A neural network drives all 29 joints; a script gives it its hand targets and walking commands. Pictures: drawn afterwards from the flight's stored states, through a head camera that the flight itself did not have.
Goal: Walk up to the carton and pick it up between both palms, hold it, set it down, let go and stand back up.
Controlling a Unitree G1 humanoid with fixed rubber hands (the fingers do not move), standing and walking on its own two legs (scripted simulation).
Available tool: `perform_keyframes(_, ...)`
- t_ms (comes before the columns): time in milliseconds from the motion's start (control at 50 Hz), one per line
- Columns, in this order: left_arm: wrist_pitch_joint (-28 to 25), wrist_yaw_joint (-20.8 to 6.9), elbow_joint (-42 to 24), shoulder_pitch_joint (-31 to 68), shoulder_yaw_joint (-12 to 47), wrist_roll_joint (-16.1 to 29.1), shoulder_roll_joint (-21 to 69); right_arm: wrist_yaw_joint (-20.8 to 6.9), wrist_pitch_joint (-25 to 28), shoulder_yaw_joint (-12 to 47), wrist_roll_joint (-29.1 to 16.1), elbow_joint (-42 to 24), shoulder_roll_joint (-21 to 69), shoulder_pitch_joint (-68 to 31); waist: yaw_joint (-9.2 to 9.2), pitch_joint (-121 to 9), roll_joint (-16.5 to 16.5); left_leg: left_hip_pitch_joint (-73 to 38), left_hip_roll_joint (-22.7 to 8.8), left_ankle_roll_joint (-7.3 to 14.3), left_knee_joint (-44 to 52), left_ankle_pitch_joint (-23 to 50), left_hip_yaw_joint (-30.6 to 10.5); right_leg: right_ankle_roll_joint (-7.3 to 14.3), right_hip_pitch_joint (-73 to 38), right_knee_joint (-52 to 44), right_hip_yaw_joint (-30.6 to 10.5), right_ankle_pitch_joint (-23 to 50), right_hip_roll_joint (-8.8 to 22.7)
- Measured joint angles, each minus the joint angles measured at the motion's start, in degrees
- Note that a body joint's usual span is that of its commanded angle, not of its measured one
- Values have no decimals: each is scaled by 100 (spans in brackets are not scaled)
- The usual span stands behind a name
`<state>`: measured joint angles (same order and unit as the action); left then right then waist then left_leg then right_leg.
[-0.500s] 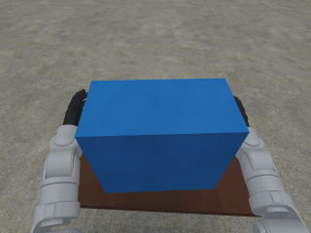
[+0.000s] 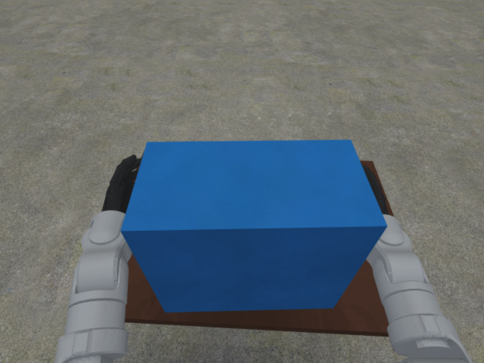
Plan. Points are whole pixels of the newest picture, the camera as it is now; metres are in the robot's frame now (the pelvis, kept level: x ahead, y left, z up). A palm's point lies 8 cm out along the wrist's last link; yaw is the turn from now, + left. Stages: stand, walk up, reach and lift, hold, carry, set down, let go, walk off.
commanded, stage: set down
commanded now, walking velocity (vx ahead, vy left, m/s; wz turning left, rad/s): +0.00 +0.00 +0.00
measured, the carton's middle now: (249, 233) +0.34 -0.01 +0.05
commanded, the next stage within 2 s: none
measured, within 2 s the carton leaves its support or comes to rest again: rests again in 1.66 s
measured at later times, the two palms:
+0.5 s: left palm (133, 212) +0.37 +0.19 +0.08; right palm (370, 219) +0.36 -0.22 +0.07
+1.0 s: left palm (144, 218) +0.39 +0.18 +0.04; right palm (367, 230) +0.36 -0.22 +0.03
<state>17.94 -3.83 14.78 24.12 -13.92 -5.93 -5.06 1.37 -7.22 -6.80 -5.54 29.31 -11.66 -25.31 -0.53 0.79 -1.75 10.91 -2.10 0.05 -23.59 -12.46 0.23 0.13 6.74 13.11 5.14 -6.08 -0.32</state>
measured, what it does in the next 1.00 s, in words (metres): stands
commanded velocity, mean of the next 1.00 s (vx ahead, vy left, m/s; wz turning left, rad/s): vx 0.00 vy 0.00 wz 0.00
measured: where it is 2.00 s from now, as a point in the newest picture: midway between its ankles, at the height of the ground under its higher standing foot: outside the picture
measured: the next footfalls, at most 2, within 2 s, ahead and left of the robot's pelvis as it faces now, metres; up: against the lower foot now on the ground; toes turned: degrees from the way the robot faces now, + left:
none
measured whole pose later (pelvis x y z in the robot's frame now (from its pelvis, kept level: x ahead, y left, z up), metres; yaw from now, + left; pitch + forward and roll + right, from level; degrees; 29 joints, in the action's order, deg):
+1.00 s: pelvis +0.02 +0.00 +0.00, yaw +0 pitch +2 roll -2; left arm -9.8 -4.1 45.4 29.2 -13.9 -4.3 -5.9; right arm 3.5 12.3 -8.8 -1.6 46.2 -10.3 -24.3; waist -0.5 2.3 -1.7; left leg 11.9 -2.1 -0.2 -23.6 -13.8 0.2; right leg 0.1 8.8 15.4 5.1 -8.6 -0.2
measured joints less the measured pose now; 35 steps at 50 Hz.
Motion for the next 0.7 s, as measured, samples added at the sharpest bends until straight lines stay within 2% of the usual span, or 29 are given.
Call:
perform_keyframes(180, -507, -1, 368, 2, 0, 0, 1, 11, 383, 0, 182, 225, 11, 10, 0, 74, 0, 0, 0, 0, 0, -13, 0, 0, 0, 0, 0, -9, 0)
perform_keyframes(320, -825, 9, 973, 7, 0, 0, 1, 14, 538, 0, 280, 653, 42, 18, 0, 102, 0, 0, 0, 3, 0, -33, 0, -2, 2, 3, 0, -29, 0)
perform_keyframes(440, -1292, 14, 1163, 51, 0, 23, -1, 74, 931, -35, 284, 692, 56, 62, -1, 110, 0, -1, -1, 3, 0, -48, 0, -2, 28, 60, 0, -75, 1)
perform_keyframes(560, -1521, -11, 1950, 330, 0, 22, -2, 79, 1013, -160, 381, 1079, 70, 66, 0, 132, 0, 0, -1, 3, 2, -64, 0, -2, 36, 74, 0, -101, 1)
perform_keyframes(700, -1955, -12, 2082, 326, 0, 123, -17, 136, 1405, -163, 382, 1143, 91, 93, 0, 193, 0, 15, 0, -16, 2, -83, 0, -2, 98, 173, 0, -172, 8)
